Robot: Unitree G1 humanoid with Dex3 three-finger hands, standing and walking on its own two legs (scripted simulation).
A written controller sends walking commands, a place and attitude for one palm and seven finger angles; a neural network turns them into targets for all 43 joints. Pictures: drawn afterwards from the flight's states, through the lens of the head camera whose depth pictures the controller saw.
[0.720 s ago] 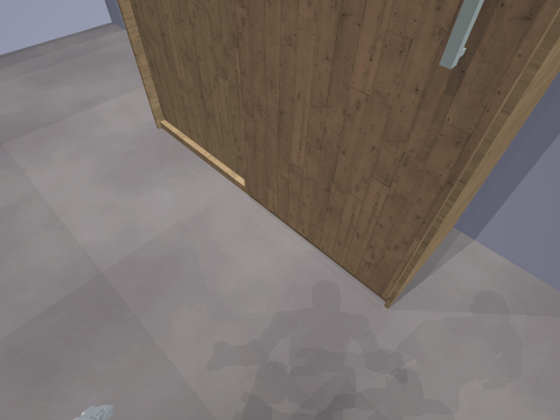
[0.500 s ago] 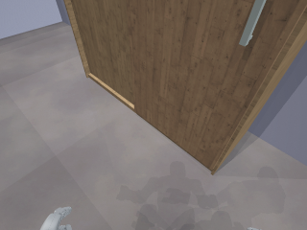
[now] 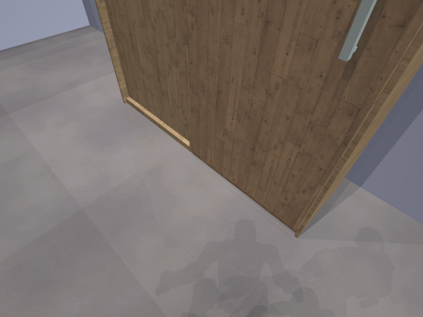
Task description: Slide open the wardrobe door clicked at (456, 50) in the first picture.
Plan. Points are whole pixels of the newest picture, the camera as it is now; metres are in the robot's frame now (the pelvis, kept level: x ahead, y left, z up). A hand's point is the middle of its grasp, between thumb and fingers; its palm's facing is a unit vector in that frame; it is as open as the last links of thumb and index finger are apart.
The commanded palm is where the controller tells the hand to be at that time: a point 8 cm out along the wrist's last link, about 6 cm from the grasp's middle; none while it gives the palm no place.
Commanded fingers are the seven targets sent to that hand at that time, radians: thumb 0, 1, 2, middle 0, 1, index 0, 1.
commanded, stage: stand and wait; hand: right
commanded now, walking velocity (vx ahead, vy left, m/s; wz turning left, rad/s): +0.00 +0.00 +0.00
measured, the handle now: (364, 19) +0.71 -0.31 +0.26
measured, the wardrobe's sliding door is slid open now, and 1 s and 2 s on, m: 0.00 0.00 0.00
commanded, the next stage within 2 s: look at it before walking up in 0.40 s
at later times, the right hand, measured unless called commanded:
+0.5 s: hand out of the picture +0.06 -0.24 -0.16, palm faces -0.03 +0.95 -0.31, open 7.4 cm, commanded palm none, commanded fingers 0.00 -0.90 -0.90 0.20 0.30 0.20 0.30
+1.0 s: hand out of the picture +0.06 -0.26 -0.16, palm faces -0.02 +0.95 -0.33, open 7.4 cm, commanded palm none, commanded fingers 0.00 -0.90 -0.90 0.20 0.30 0.20 0.30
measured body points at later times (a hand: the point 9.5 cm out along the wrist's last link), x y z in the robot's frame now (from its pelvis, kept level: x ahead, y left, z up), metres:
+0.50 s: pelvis -0.02 +0.00 +0.00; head -0.01 +0.00 +0.45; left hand +0.05 +0.29 -0.13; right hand +0.06 -0.29 -0.13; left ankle -0.02 +0.11 -0.74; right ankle -0.02 -0.14 -0.74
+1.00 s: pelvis -0.01 -0.01 +0.00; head -0.01 -0.01 +0.45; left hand +0.06 +0.28 -0.13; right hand +0.06 -0.30 -0.13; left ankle -0.02 +0.11 -0.74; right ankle -0.02 -0.14 -0.74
